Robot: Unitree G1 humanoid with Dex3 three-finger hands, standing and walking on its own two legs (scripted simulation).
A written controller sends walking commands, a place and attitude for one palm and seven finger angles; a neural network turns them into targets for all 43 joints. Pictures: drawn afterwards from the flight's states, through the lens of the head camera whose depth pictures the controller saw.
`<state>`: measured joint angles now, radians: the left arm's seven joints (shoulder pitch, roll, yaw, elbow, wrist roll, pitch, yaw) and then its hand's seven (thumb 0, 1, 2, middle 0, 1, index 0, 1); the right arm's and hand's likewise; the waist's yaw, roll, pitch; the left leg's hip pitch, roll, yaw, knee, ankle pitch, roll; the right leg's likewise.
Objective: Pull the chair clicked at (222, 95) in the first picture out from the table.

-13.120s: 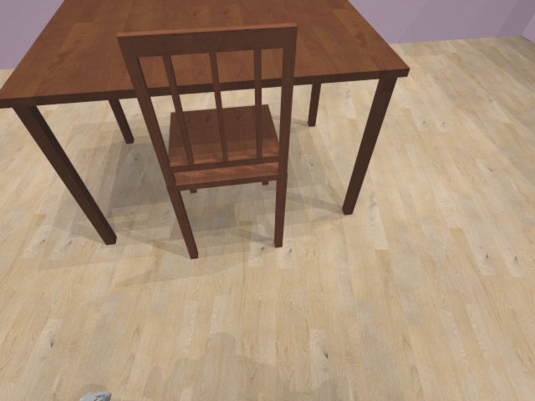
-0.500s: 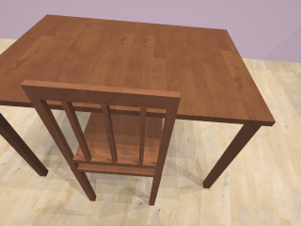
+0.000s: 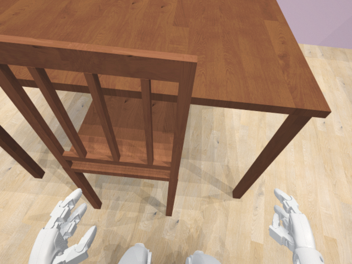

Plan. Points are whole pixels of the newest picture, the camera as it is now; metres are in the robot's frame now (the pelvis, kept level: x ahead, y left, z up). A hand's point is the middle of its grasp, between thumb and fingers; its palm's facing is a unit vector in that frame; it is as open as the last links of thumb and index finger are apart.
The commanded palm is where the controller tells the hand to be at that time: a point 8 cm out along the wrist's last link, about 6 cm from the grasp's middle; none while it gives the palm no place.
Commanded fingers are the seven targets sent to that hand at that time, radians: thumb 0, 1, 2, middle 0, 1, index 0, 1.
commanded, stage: raise the hand toward the chair's back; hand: left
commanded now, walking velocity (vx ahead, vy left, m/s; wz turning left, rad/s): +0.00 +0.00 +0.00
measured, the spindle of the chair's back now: (106, 125) +0.43 +0.21 +0.03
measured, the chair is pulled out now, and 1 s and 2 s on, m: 0.00 0.00 0.00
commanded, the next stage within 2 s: aim the fingers beside a spindle in 1.64 s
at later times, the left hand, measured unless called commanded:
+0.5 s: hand (70, 201) +0.23 +0.22 +0.05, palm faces +0.08 -0.99 -0.10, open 13.9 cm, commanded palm +0.20 +0.28 +0.03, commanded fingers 0.00 -0.24 0.41 -0.09 -0.12 -0.09 -0.12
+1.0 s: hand (58, 201) +0.23 +0.25 +0.03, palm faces -0.03 -1.00 -0.04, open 16.8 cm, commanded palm +0.22 +0.32 +0.05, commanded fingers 0.00 -0.50 0.30 -0.06 -0.08 -0.06 -0.08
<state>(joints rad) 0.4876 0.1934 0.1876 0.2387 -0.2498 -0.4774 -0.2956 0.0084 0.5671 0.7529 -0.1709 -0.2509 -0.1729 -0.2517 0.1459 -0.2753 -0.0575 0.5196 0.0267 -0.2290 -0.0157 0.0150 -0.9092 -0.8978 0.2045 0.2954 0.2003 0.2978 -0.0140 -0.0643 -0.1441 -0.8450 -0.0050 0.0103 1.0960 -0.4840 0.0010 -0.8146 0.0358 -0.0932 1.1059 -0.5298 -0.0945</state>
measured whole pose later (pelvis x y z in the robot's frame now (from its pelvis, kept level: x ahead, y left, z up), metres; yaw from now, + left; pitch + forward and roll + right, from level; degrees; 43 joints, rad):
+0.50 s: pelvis +0.02 +0.01 +0.00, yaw +0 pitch +18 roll -1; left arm 0.45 0.21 0.26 0.02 -0.31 -0.53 -0.27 0.00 -0.02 0.51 -0.11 -0.16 -0.11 -0.16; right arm 0.24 -0.24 -0.04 0.64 0.03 -0.21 -0.04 0.02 -0.91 -0.90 0.21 0.30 0.20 0.30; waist -0.03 0.03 -0.14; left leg -0.91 -0.01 0.00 1.11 -0.51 0.02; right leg -0.87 0.04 -0.10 1.09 -0.54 -0.07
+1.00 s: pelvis +0.01 +0.06 +0.00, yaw +0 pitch +16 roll -4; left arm 0.35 0.27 0.16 0.03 -0.26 -0.37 -0.27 -0.01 -0.48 0.31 -0.06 -0.09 -0.06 -0.09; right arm 0.19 -0.23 0.04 0.50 0.03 -0.19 -0.05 0.01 -0.90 -0.90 0.21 0.30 0.20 0.30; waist -0.01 0.02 -0.14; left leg -0.91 -0.03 0.00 1.13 -0.50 0.08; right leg -0.84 0.01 -0.10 1.06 -0.50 -0.01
